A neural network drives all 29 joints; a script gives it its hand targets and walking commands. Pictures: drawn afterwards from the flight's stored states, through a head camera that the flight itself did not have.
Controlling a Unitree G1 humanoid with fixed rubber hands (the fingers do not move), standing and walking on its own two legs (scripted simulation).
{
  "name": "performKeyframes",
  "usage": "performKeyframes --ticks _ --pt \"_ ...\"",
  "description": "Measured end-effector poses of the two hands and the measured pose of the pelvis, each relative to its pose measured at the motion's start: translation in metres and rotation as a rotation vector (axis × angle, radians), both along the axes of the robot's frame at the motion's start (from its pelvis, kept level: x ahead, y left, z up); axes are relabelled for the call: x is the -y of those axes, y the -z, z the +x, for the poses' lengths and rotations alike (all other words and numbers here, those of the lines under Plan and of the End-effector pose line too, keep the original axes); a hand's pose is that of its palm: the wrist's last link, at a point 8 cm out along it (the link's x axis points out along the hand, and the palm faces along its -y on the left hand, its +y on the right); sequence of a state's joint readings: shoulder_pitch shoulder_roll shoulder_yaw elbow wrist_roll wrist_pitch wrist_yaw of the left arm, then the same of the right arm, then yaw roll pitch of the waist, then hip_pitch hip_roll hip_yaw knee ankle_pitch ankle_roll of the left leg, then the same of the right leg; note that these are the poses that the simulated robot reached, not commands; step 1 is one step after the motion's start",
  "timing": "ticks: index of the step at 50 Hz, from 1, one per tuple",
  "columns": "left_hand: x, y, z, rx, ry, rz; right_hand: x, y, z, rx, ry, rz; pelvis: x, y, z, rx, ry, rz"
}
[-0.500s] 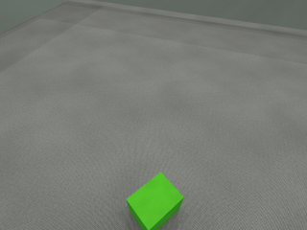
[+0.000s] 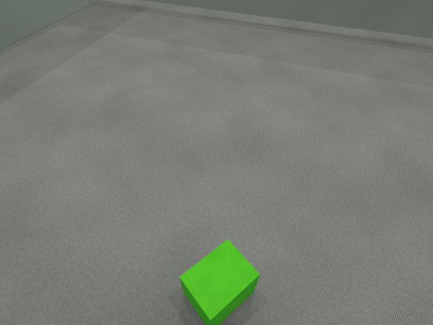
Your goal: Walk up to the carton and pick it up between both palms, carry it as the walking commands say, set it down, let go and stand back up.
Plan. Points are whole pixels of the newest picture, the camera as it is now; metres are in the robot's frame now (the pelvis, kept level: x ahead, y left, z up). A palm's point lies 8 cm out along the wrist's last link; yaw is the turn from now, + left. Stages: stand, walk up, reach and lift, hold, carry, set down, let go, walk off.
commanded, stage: walk up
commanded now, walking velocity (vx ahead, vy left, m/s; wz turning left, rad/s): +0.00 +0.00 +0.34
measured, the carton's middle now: (219, 284) +0.42 -0.01 -0.66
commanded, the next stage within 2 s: none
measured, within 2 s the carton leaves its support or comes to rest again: neither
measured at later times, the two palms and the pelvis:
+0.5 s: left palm out of the picture +0.00 +0.26 -0.13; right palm out of the picture +0.08 -0.23 -0.15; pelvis -0.01 -0.01 +0.00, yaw +7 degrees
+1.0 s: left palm out of the picture +0.00 +0.23 -0.14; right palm out of the picture +0.08 -0.27 -0.14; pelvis +0.01 -0.03 +0.00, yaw +8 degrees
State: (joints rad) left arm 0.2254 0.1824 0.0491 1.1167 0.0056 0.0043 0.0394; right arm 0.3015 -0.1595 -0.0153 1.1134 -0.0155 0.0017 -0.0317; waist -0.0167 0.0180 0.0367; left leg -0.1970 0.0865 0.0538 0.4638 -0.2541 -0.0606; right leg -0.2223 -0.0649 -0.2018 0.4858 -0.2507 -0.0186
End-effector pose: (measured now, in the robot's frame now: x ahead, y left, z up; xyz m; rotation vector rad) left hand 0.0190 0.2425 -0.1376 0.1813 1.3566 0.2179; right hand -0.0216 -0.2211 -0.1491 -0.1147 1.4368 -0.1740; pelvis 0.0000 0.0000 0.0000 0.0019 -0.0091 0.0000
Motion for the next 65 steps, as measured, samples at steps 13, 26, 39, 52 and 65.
performKeyframes --ticks 13,26,39,52,65 --pt "-0.028 0.003 -0.017 0.007 -0.081 0.049 0.009 -0.003 0.049 0.063 -0.130 -0.040 -0.004 0.005 -0.008 -0.010 -0.095 -0.011" --pt "-0.014 -0.004 -0.023 0.049 -0.104 0.050 0.013 -0.004 0.109 0.175 -0.231 -0.038 0.005 0.005 -0.006 -0.016 -0.134 -0.014" --pt "-0.010 0.017 -0.033 0.014 -0.172 -0.077 0.011 -0.027 0.090 0.085 -0.275 -0.124 -0.006 0.000 -0.005 -0.008 -0.230 -0.053" --pt "0.020 -0.002 -0.009 0.014 -0.081 0.027 0.060 0.002 0.103 0.106 -0.209 -0.053 0.044 0.008 0.015 -0.016 -0.134 0.011" --pt "0.087 0.002 -0.004 0.010 -0.200 -0.009 0.107 -0.008 0.139 0.024 -0.271 -0.078 0.084 0.002 0.050 -0.018 -0.257 -0.008"
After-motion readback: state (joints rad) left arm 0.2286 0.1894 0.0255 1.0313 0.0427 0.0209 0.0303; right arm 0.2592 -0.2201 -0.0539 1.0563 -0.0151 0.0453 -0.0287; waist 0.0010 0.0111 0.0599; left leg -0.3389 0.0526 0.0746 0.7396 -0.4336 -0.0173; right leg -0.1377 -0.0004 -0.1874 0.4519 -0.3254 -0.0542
